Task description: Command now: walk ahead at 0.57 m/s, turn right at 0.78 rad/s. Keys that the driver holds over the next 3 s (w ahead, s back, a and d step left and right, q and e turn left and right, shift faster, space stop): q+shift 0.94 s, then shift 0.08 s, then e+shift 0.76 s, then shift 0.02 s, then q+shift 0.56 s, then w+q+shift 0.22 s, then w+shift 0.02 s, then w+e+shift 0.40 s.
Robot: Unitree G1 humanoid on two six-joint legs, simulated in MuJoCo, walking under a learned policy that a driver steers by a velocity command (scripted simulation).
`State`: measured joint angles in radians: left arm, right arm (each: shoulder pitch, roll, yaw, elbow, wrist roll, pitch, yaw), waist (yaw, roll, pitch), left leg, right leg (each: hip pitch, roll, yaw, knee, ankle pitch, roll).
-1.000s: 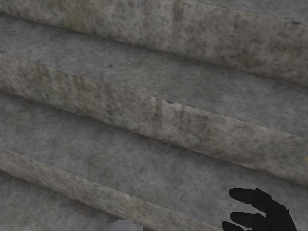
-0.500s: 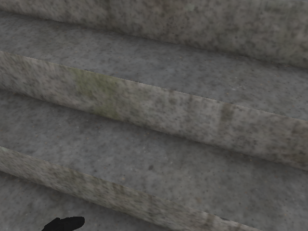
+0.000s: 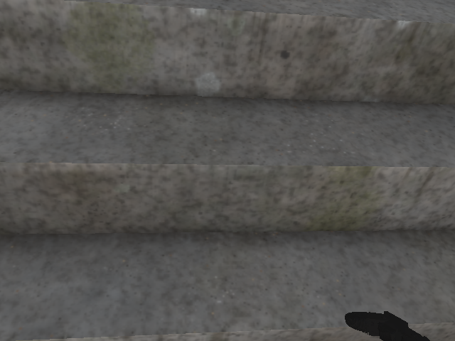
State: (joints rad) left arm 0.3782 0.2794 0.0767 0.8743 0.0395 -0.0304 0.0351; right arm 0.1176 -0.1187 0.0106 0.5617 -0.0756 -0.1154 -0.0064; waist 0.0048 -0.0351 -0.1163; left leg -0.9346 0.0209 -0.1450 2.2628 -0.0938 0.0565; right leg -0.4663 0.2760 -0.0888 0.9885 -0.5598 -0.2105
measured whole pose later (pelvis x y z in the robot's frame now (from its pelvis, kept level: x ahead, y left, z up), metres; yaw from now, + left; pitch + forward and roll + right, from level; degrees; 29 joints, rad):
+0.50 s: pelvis +0.21 +0.02 +0.27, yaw +7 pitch +7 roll -1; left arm 0.07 0.29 -0.01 0.70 0.03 -0.03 -0.02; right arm 0.44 -0.20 -0.01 0.83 -0.05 -0.07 0.03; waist -0.14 -0.02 -0.17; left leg -0.47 -0.10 -0.23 0.58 -0.23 0.01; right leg -1.04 0.01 0.15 1.70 -0.26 0.08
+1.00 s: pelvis +0.30 -0.09 +0.29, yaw +35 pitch +7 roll +4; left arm 0.29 0.25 0.03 0.75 0.09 0.00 -0.02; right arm 0.17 -0.28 -0.05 0.71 0.04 -0.04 0.05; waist 0.02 0.01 -0.18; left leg -0.98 -0.12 -0.12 1.88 -0.23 -0.03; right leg -0.22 -0.09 -0.24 0.47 -0.38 -0.06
